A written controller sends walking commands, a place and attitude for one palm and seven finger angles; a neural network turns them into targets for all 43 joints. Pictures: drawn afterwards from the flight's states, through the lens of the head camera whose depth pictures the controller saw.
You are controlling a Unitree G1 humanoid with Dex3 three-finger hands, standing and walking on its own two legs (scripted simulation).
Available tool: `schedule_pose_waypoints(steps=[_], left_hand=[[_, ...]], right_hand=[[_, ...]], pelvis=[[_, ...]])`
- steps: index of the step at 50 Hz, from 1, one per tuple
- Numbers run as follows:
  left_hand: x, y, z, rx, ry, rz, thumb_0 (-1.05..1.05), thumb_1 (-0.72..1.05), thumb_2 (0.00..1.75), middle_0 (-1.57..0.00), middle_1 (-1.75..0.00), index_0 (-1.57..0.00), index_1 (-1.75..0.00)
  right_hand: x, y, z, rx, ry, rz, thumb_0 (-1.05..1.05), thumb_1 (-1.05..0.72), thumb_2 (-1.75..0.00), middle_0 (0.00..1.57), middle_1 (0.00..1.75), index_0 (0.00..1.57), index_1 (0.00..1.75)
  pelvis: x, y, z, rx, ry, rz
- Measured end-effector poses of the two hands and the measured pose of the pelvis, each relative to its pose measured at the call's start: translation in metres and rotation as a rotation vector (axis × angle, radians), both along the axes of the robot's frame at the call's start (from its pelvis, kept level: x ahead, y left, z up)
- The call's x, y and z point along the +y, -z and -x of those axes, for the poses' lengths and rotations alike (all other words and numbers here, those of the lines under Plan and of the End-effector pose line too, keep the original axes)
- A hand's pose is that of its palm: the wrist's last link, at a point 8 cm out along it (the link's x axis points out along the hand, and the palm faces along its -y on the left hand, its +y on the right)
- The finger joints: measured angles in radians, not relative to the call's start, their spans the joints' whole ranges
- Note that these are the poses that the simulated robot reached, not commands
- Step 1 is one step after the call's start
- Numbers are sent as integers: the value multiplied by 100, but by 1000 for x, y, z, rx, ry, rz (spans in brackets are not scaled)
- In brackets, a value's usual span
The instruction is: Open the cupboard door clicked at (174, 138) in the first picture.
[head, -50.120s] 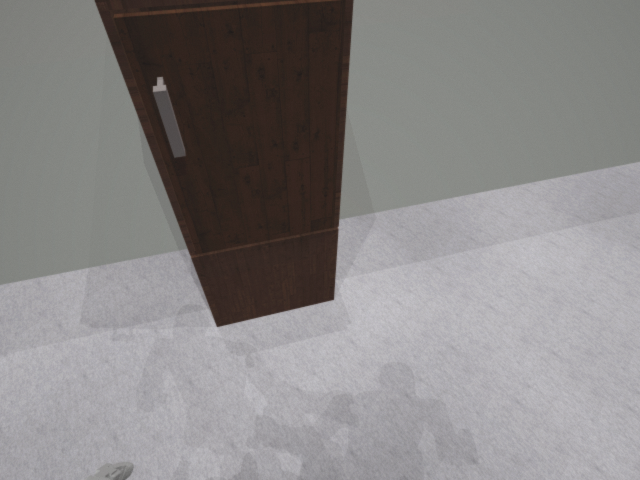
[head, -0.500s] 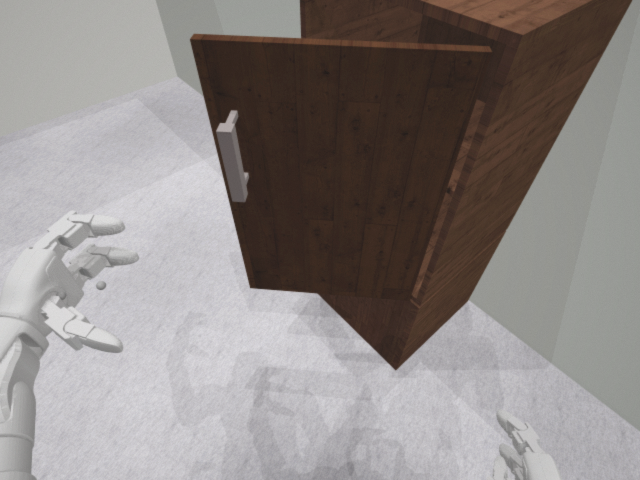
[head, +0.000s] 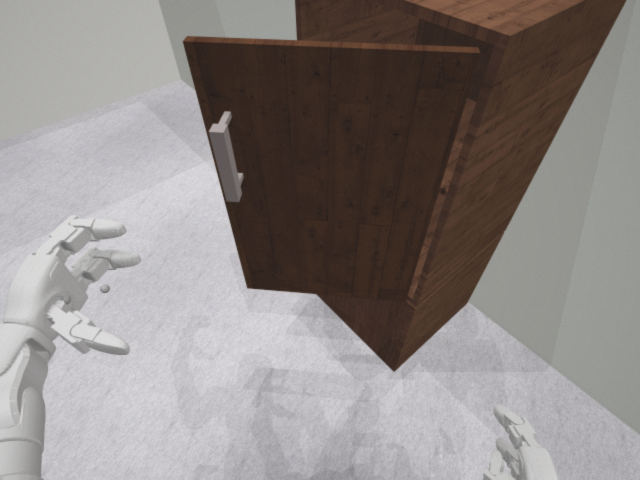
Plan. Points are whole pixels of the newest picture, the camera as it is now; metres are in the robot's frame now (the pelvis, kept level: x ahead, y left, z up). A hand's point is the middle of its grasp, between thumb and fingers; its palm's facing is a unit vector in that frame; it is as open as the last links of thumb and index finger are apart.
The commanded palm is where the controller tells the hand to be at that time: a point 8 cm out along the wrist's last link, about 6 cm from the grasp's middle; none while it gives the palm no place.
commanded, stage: move the hooked fingers beside the handle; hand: left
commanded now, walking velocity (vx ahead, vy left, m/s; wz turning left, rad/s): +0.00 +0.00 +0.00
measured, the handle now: (230, 157) +0.56 +0.19 +0.09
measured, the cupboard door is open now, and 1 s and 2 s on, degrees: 44 44 44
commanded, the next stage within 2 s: none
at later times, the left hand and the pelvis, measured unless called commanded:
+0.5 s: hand (133, 244) +0.35 +0.27 +0.11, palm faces +0.01 -1.00 -0.03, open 13.9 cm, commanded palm +0.34 +0.31 +0.11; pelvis +0.00 +0.00 +0.00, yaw -1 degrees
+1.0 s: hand (161, 204) +0.44 +0.26 +0.10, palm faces -0.03 -1.00 +0.01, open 13.9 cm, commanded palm +0.42 +0.31 +0.10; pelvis +0.00 +0.02 -0.01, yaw -1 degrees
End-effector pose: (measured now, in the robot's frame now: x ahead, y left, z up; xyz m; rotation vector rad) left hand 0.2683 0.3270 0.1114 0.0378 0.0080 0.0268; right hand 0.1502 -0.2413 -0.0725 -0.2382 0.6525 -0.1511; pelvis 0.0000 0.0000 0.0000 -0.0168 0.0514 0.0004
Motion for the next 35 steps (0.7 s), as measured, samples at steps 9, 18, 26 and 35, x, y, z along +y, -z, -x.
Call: schedule_pose_waypoints(steps=[9,18,26,35], left_hand=[[-7,-5,-27,-13,14,-3,-1,-50,30,-30,-120,-30,-120],[-8,-2,-53,7,13,10,-1,-50,30,-31,-120,-30,-120],[-8,-1,-68,-5,22,17,-1,-50,30,-30,-120,-30,-120],[-13,4,-103,9,43,24,-1,-50,30,-30,-120,-30,-120]], right_hand=[[-10,7,12,45,20,18,2,-90,-90,20,30,20,30],[-22,13,38,111,76,19,2,-90,-90,20,30,20,30],[-24,20,57,192,97,31,2,-90,-90,20,30,20,30],[-21,24,72,258,117,43,2,-90,-90,20,30,20,30]], pelvis=[[-4,1,4,9,-8,-1],[-5,2,2,33,14,-5],[-2,4,2,47,11,-2],[4,6,3,78,13,3]])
